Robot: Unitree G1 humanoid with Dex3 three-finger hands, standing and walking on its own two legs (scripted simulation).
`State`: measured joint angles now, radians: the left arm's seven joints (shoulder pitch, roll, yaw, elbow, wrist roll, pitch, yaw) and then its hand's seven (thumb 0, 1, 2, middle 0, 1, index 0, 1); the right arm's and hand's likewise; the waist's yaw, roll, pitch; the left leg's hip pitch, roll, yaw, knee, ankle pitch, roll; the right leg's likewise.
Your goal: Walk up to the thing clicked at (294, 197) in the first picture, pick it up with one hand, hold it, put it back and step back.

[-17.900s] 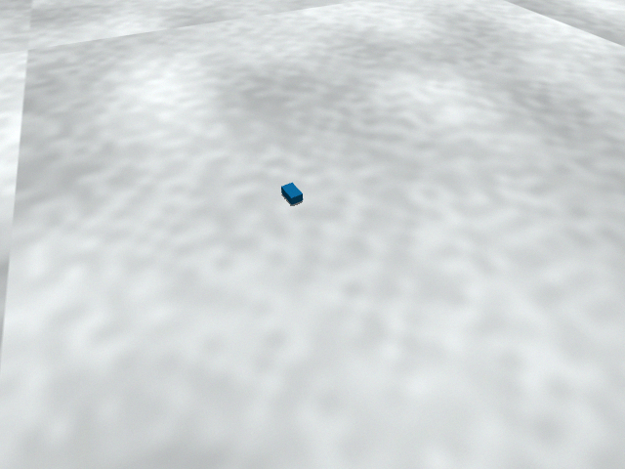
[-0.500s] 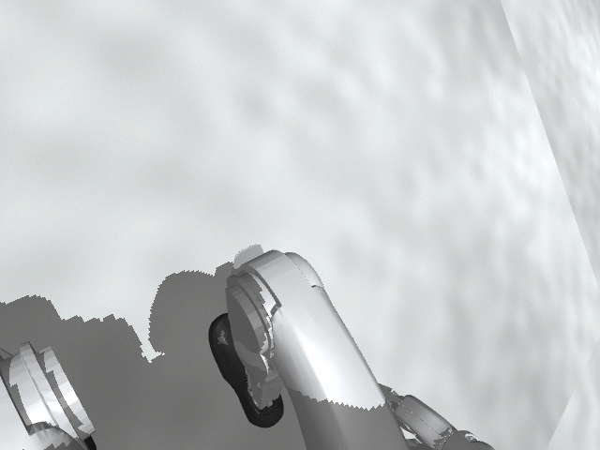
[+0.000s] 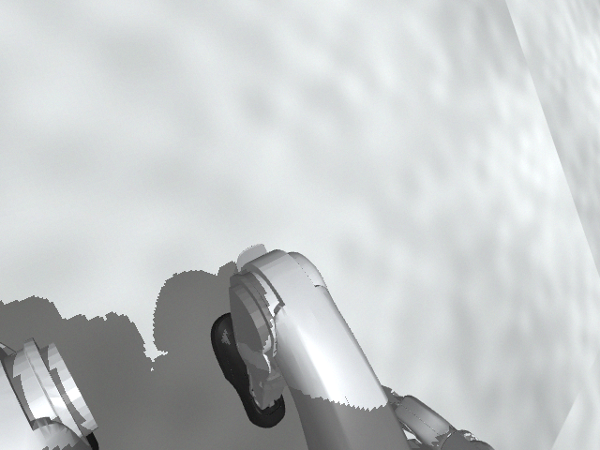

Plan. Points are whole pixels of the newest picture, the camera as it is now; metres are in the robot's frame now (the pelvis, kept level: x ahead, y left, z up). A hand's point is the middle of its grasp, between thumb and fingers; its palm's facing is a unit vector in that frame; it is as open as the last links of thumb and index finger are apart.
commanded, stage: close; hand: left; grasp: from above
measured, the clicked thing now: out of the picture +0.45 +0.37 -0.29
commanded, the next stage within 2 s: settle in 0.18 s
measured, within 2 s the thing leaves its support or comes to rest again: leaves its support in 0.52 s
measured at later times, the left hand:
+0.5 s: hand out of the picture +0.44 +0.37 -0.25, palm faces -0.40 -0.19 -0.89, open 8.9 cm
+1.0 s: hand out of the picture +0.44 +0.39 -0.16, palm faces -0.40 -0.16 -0.90, open 8.9 cm
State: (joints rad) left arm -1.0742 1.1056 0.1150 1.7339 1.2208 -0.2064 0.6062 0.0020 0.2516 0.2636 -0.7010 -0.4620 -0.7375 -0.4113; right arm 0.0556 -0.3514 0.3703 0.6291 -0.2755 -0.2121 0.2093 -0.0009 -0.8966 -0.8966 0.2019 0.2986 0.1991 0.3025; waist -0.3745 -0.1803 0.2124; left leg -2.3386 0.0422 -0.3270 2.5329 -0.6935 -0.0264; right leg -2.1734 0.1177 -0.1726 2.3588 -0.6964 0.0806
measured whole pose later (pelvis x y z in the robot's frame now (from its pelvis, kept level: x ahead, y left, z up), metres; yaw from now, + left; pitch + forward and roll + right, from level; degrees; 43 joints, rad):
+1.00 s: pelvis +0.00 +0.00 +0.01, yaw +4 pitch +31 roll -12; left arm -0.99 0.89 0.08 1.40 1.16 -0.11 0.32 0.00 0.17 0.28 -0.83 -0.34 -0.86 -0.31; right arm 0.11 -0.33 0.19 0.62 -0.15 -0.11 0.21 0.00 -0.91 -0.90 0.20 0.30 0.20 0.30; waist -0.26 -0.04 0.03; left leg -2.37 0.03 -0.24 2.46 -0.66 -0.02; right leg -2.21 0.07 -0.12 2.35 -0.71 0.07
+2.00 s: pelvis -0.01 -0.01 +0.15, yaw +12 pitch +33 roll -7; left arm -0.61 0.64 0.00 0.80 1.00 -0.04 0.04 0.00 0.24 0.24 -0.75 -0.41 -0.78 -0.37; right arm 0.15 -0.27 0.01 0.63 -0.01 0.06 0.04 0.00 -0.90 -0.89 0.20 0.30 0.20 0.30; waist -0.10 0.05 -0.17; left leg -1.97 0.03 -0.11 1.98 -0.60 0.00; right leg -1.86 0.01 -0.04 1.94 -0.66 0.05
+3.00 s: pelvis +0.06 +0.01 +0.42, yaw +15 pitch +10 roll -1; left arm -0.36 0.36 -0.19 0.88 0.98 0.08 0.16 0.00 0.21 0.26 -0.78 -0.39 -0.81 -0.35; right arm 0.26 -0.25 -0.04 0.75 0.03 0.01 -0.05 0.01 -0.90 -0.89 0.20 0.30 0.20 0.30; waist -0.05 0.04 -0.09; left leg -0.67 0.04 0.01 0.84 -0.36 -0.01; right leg -0.62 -0.01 0.02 0.82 -0.39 0.03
